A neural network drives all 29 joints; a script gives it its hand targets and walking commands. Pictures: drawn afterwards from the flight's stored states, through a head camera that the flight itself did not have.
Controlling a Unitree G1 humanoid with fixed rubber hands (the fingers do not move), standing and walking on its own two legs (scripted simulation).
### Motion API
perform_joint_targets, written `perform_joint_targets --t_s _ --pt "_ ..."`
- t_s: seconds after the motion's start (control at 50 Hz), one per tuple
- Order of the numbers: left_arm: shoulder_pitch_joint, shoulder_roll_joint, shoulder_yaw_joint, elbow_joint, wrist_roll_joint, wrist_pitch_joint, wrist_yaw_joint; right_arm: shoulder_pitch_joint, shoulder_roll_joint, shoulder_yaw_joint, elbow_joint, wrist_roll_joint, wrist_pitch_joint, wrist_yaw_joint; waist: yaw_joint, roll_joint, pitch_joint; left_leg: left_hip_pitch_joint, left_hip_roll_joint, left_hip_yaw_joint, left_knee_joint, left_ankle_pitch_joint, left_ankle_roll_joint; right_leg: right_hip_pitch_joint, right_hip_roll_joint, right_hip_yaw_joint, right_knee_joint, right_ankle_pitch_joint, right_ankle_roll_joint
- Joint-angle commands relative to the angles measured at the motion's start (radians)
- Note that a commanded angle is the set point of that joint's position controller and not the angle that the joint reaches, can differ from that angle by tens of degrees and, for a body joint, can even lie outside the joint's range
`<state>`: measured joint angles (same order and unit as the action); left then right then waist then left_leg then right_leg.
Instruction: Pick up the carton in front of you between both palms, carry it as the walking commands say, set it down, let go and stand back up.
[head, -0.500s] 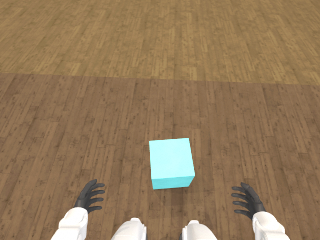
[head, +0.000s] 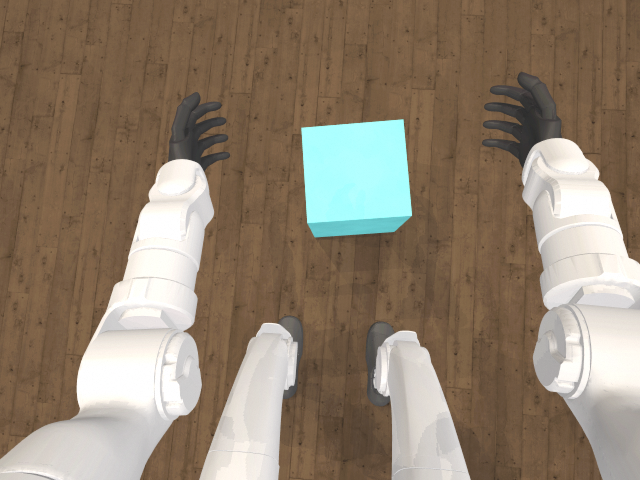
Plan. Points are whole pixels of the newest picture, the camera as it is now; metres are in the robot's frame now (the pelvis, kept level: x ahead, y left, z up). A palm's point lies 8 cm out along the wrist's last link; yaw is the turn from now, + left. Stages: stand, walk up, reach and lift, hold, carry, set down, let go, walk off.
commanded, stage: reach and lift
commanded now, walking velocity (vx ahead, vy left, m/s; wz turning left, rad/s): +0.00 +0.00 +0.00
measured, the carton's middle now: (353, 186) +0.54 -0.01 -0.54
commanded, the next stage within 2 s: none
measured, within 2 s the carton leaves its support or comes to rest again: neither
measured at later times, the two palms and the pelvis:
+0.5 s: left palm (228, 131) +0.53 +0.18 -0.19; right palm (492, 109) +0.57 -0.19 -0.19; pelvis +0.03 +0.00 -0.04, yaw +1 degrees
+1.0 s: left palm (261, 179) +0.52 +0.18 -0.42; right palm (445, 168) +0.55 -0.19 -0.42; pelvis -0.04 +0.01 -0.26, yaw +2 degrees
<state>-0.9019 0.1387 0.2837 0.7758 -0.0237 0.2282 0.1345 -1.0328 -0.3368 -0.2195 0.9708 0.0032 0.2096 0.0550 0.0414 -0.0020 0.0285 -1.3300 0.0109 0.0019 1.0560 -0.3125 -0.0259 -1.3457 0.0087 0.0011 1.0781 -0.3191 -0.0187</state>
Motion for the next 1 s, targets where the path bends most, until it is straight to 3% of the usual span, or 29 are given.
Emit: perform_joint_targets --t_s 0.0,0.1,0.16,0.28,0.36,0.46,0.56,0.66,0.74,0.84,0.98 --pt "-0.339 0.114 0.034 -0.082 0.002 -0.022 0.013 -0.391 -0.164 -0.027 -0.053 -0.004 -0.022 -0.002 0.008 -0.061 -0.882 0.303 -0.066 0.052 -0.082 0.063 -0.032 0.485 0.039 0.015 -0.114 0.112 0.030" --pt "-0.476 0.122 0.076 -0.055 0.020 -0.024 0.013 -0.560 -0.192 -0.044 0.003 -0.028 -0.028 0.005 0.020 -0.077 -0.962 0.252 -0.074 0.057 -0.068 0.119 -0.033 0.500 0.045 0.022 -0.091 0.191 0.027" --pt "-0.507 0.116 0.105 -0.059 0.044 -0.028 0.008 -0.607 -0.196 -0.061 0.016 -0.055 -0.032 0.012 0.024 -0.090 -1.043 0.244 -0.083 0.061 -0.059 0.202 -0.034 0.550 0.049 0.024 -0.069 0.314 0.027" --pt "-0.435 0.074 0.161 -0.087 0.107 -0.068 -0.018 -0.557 -0.140 -0.121 -0.011 -0.128 -0.063 0.026 0.014 -0.112 -1.108 0.126 -0.094 0.063 -0.039 0.406 -0.033 0.634 0.042 0.045 -0.013 0.660 0.025" --pt "-0.395 0.038 0.193 -0.080 0.143 -0.111 -0.032 -0.501 -0.088 -0.168 -0.014 -0.163 -0.095 0.028 0.000 -0.101 -1.039 -0.012 -0.097 0.052 0.017 0.446 -0.035 0.526 0.033 0.063 0.054 0.747 0.025" --pt "-0.388 0.024 0.189 -0.054 0.151 -0.140 -0.029 -0.451 -0.084 -0.186 0.003 -0.160 -0.125 0.010 -0.018 -0.054 -0.998 -0.104 -0.099 0.047 0.176 0.394 -0.050 0.252 0.043 0.050 0.186 0.601 0.025" --pt "-0.425 0.044 0.139 -0.039 0.095 -0.145 -0.004 -0.488 -0.136 -0.130 -0.004 -0.102 -0.138 -0.015 -0.021 -0.036 -1.046 -0.149 -0.097 0.042 0.372 0.370 -0.058 0.046 0.053 0.030 0.368 0.486 0.030" --pt "-0.527 0.117 0.050 -0.052 -0.010 -0.128 0.042 -0.614 -0.235 0.002 -0.022 0.030 -0.132 -0.040 -0.010 -0.052 -1.201 -0.086 -0.096 0.044 0.564 0.363 -0.052 -0.047 0.050 0.004 0.563 0.398 0.037" --pt "-0.630 0.166 -0.011 -0.030 -0.092 -0.099 0.062 -0.725 -0.284 0.098 0.004 0.115 -0.109 -0.056 0.001 -0.089 -1.204 -0.122 -0.091 0.061 0.667 0.232 -0.044 -0.094 0.037 -0.016 0.667 0.256 0.039" --pt "-0.775 0.208 -0.051 0.022 -0.162 -0.071 0.071 -0.862 -0.331 0.158 0.057 0.161 -0.079 -0.066 0.000 -0.119 -1.137 -0.189 -0.074 0.077 0.761 0.063 -0.035 -0.132 0.014 -0.026 0.748 0.079 0.033" --pt "-0.890 0.241 -0.045 0.180 -0.153 -0.089 0.052 -0.956 -0.337 0.196 0.201 0.174 -0.084 -0.062 0.003 -0.089 -0.908 -0.310 -0.056 0.083 0.879 -0.050 -0.033 -0.222 -0.013 0.011 0.839 -0.040 0.023"
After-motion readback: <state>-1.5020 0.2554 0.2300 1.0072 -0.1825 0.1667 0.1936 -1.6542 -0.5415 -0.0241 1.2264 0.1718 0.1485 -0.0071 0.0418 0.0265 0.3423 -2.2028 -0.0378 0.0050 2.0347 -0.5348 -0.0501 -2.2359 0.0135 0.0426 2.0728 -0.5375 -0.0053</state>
